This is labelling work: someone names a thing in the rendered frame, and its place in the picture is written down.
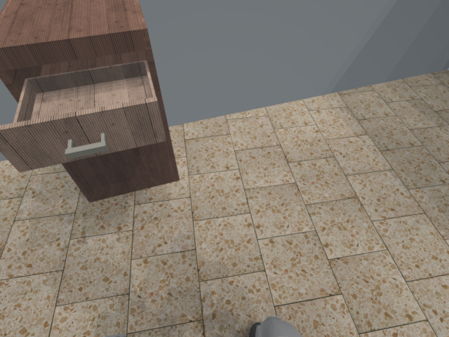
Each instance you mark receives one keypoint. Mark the drawer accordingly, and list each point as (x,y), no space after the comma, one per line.
(118,100)

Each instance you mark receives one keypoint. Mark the robot right thigh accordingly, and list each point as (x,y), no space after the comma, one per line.
(276,328)

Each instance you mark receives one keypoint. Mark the right robot shin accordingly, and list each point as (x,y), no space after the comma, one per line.
(272,317)

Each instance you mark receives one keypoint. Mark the handle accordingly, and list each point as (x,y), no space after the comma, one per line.
(73,152)

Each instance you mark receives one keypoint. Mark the cabinet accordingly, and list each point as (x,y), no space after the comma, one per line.
(44,37)

